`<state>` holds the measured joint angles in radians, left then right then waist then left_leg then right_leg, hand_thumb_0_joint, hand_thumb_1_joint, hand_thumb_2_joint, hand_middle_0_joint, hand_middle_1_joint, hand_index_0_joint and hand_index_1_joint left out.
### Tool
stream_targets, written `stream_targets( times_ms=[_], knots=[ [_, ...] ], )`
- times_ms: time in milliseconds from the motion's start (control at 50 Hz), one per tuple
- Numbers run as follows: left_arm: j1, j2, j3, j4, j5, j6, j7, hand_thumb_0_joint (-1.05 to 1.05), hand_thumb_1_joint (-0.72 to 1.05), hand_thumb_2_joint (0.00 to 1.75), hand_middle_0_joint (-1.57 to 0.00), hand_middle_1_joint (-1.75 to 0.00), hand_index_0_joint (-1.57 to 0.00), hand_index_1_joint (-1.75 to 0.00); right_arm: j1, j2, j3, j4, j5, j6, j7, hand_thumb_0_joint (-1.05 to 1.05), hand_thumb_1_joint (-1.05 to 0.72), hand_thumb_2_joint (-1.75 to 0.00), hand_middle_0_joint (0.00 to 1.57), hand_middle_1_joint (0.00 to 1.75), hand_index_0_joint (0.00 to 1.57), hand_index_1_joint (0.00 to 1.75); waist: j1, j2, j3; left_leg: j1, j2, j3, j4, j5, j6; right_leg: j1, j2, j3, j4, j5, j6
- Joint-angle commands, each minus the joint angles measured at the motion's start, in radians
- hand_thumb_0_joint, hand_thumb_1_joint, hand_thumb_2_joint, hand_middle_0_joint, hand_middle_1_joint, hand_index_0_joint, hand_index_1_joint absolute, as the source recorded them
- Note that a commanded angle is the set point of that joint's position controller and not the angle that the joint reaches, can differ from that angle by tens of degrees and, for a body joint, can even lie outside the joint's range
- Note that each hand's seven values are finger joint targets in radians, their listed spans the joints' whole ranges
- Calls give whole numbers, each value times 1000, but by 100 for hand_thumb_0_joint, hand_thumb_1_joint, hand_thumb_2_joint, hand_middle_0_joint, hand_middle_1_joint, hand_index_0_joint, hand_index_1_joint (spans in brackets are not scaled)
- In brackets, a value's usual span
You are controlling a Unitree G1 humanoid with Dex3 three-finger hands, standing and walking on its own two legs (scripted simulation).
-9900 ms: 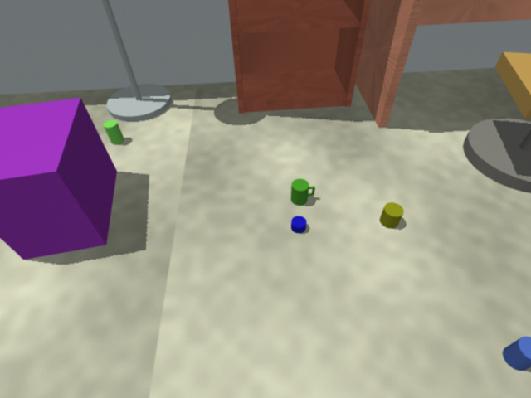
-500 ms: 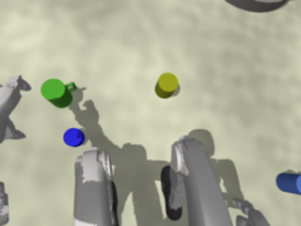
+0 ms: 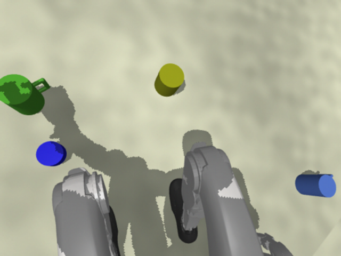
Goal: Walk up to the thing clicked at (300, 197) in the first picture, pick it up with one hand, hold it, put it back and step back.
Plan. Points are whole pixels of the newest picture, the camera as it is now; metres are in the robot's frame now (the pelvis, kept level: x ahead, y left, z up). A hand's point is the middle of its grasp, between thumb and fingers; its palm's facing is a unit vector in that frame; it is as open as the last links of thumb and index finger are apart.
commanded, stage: rise first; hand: left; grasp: from above
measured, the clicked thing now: (28, 93) +0.56 +0.31 -0.31
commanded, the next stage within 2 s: none
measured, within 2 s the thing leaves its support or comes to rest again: neither
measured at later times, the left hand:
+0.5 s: hand out of the picture +0.49 +0.35 -0.18, palm faces -0.47 -0.07 -0.88, open 14.0 cm
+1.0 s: hand out of the picture +0.50 +0.35 -0.19, palm faces -0.47 -0.07 -0.88, open 13.9 cm
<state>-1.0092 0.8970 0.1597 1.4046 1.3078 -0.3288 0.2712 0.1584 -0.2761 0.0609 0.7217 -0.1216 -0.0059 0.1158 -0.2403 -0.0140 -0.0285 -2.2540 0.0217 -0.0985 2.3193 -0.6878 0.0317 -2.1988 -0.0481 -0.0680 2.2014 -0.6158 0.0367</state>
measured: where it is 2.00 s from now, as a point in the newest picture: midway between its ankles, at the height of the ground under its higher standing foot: (148, 235)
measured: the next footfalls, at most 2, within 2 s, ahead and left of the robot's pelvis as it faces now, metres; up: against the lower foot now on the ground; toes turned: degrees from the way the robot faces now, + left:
none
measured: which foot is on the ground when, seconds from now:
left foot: down 0.00-1.00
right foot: down 0.00-1.00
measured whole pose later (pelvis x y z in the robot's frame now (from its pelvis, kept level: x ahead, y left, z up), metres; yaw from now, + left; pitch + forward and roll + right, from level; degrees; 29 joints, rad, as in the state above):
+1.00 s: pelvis +0.00 +0.00 -0.03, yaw -3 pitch +34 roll -11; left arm -1.08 1.04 0.17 1.46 1.31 -0.34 0.25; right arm 0.17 -0.30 0.16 0.66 -0.14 0.02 0.14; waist -0.30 -0.03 0.04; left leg -2.34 0.02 -0.14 2.43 -0.70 0.03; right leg -2.26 -0.03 -0.10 2.28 -0.61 0.04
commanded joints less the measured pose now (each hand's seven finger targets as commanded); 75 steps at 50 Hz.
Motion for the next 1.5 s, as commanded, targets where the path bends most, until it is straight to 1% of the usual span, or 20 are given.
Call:
stream_targets(
  times_ms=[0,80,100,140,160,220,300,400,460,620,740,800,940,1100,1140,1220,1260,1320,1400,1480],
  knots=[
    [-311,344,41,-117,-14,15,37,0,-54,99,-6,-105,-7,-104,222,-268,-76,-11,-11,7,-9,0,-91,-91,20,30,20,30,4,309,-685,512,-29,41,-251,144,-1,318,43,-60,-195,121,-64],
    [-298,349,46,-139,-22,18,26,0,-54,99,-6,-106,-7,-105,238,-277,-67,-16,-20,13,-5,0,-91,-91,20,30,20,30,-1,332,-704,559,-25,30,-241,212,-8,316,44,-67,-178,166,-63],
    [-295,345,44,-140,-21,17,23,0,-53,98,-6,-107,-7,-105,246,-278,-63,-19,-24,15,-3,0,-91,-91,20,30,20,30,-16,333,-713,556,-25,30,-230,245,-9,334,45,-71,-173,195,-61],
    [-284,387,73,-158,-26,14,19,0,-53,98,-6,-107,-7,-105,256,-281,-58,-24,-29,20,0,0,-91,-91,20,30,20,30,-13,332,-724,557,-25,30,-214,296,-8,362,46,-71,-164,233,-59],
    [-271,363,55,-153,-34,14,13,0,-54,98,-6,-107,-7,-105,264,-280,-56,-20,-28,22,3,0,-91,-91,20,30,20,30,-12,334,-711,564,-24,28,-215,303,-9,355,45,-70,-164,233,-59],
    [-297,360,51,-160,-46,7,5,0,-53,97,-6,-106,-8,-104,249,-288,-53,-26,-27,27,5,0,-91,-91,20,30,20,30,-20,351,-679,555,-17,18,-219,260,-11,307,48,-73,-163,190,-62],
    [-284,384,57,-175,-34,-2,3,0,-54,98,-6,-105,-7,-104,257,-293,-42,-34,-34,36,10,0,-91,-91,20,30,20,30,-22,399,-683,580,-14,13,-213,284,-18,302,51,-79,-150,201,-65],
    [-324,387,54,-182,-38,-17,11,0,-54,99,-7,-104,-7,-103,254,-298,-35,-37,-36,42,10,0,-91,-91,20,30,20,30,-42,393,-673,553,-14,10,-202,255,-15,295,53,-85,-143,201,-62],
    [-307,397,56,-148,-29,-18,21,0,-55,100,-7,-103,-7,-103,248,-300,-24,-40,-36,44,10,0,-91,-91,20,30,20,30,-34,387,-652,548,-14,3,-208,231,-16,275,55,-90,-137,177,-65],
    [-343,407,41,-112,-21,-5,31,0,-58,106,-11,-99,-7,-103,236,-307,-13,-44,-34,40,10,0,-91,-91,20,30,20,30,-55,388,-626,516,-14,3,-191,206,-12,250,56,-95,-123,175,-63],
    [-346,425,37,-100,-24,2,24,0,-53,99,-10,-103,-9,-103,238,-306,-2,-51,-29,37,10,0,-91,-91,20,30,20,30,-61,384,-618,476,-16,8,-182,176,-10,268,59,-96,-120,157,-63],
    [-365,440,41,-107,-21,-2,23,0,-52,98,-11,-103,-10,-103,236,-309,-2,-48,-28,40,8,0,-91,-91,20,30,20,30,-61,370,-645,474,-16,7,-171,186,-8,275,61,-96,-118,167,-61],
    [-352,446,43,-89,-22,0,15,0,-51,98,-14,-100,-12,-101,237,-316,2,-53,-25,39,11,0,-91,-91,20,30,20,30,-68,407,-604,494,-15,-7,-173,207,-16,234,55,-103,-96,176,-64],
    [-368,479,58,-117,-30,-12,11,0,-44,92,-18,-96,-18,-96,234,-318,9,-53,-31,45,10,0,-91,-91,20,30,20,30,-70,399,-643,487,-13,6,-136,250,-9,277,62,-101,-100,207,-59],
    [-357,465,49,-108,-27,-15,7,0,-44,93,-19,-95,-18,-96,243,-316,13,-54,-35,44,13,0,-91,-91,20,30,20,30,-80,409,-623,482,-14,7,-137,254,-10,286,62,-103,-101,209,-59],
    [-341,471,51,-119,-27,-14,6,0,-43,91,-21,-93,-19,-94,231,-316,12,-62,-32,49,15,0,-91,-91,20,30,20,30,-61,428,-624,483,-13,3,-152,228,-14,268,63,-106,-97,187,-63],
    [-353,453,40,-126,-19,-13,4,0,-44,92,-21,-92,-19,-94,237,-319,13,-61,-35,50,17,0,-91,-91,20,30,20,30,-77,437,-625,511,-11,-6,-158,243,-18,257,61,-113,-90,197,-63],
    [-367,483,54,-150,-24,-8,7,0,-40,90,-23,-91,-22,-92,231,-321,7,-69,-25,54,16,0,-91,-91,20,30,20,30,-59,434,-642,493,-12,-1,-153,230,-14,256,62,-106,-93,189,-65],
    [-351,461,51,-136,-27,-2,0,0,-41,92,-24,-89,-22,-91,235,-317,7,-66,-26,52,17,0,-91,-91,20,30,20,30,-70,417,-605,489,-14,0,-153,227,-13,251,60,-107,-100,188,-63],
    [-345,461,51,-159,-28,-1,-10,0,-39,90,-26,-89,-24,-91,244,-320,1,-67,-22,53,18,0,-91,-91,20,30,20,30,-64,434,-639,522,-13,-6,-159,258,-17,256,58,-106,-96,206,-64]
  ],
)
